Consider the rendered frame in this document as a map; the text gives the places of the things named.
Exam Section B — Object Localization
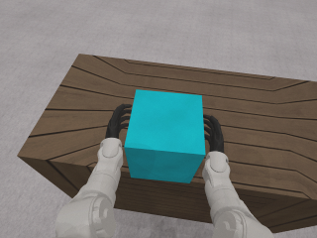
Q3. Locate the robot left forearm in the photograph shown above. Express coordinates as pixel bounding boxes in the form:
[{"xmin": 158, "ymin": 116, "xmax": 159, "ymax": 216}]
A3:
[{"xmin": 54, "ymin": 138, "xmax": 124, "ymax": 237}]

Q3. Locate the robot right hand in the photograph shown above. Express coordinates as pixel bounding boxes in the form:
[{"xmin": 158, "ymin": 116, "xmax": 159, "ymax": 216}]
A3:
[{"xmin": 203, "ymin": 114, "xmax": 224, "ymax": 154}]

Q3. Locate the robot left hand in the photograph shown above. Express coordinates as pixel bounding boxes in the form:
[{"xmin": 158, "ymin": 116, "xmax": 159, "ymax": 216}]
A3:
[{"xmin": 105, "ymin": 103, "xmax": 132, "ymax": 139}]

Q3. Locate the robot right upper arm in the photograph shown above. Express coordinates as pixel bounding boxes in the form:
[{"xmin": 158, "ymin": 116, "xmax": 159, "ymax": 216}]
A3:
[{"xmin": 212, "ymin": 210, "xmax": 274, "ymax": 238}]

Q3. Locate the robot left upper arm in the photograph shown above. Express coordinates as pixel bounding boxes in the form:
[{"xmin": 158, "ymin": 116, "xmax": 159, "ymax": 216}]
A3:
[{"xmin": 51, "ymin": 195, "xmax": 117, "ymax": 238}]

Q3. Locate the robot right forearm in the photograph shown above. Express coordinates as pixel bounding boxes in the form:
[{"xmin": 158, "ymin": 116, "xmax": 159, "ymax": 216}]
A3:
[{"xmin": 202, "ymin": 151, "xmax": 258, "ymax": 227}]

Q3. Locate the pedestal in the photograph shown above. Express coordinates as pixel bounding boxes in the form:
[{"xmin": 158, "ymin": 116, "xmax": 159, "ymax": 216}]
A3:
[{"xmin": 17, "ymin": 54, "xmax": 317, "ymax": 234}]

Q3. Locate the carton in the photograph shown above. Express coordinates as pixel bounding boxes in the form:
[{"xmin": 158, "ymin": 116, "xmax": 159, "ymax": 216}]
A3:
[{"xmin": 124, "ymin": 89, "xmax": 206, "ymax": 183}]

